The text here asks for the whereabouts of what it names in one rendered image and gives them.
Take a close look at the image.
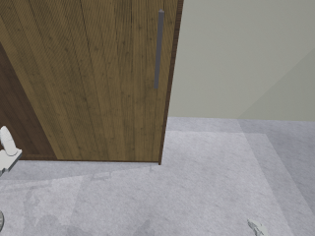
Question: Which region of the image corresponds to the right robot hand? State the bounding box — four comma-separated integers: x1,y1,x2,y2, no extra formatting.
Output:
247,218,270,236

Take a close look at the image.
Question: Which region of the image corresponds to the handle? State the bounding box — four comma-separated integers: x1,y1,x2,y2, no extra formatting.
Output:
154,9,164,89

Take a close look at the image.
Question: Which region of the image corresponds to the left robot hand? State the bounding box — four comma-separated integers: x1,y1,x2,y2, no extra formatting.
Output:
0,126,23,177

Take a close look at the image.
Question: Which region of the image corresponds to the wardrobe door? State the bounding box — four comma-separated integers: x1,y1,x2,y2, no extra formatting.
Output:
0,41,55,155
0,0,178,161

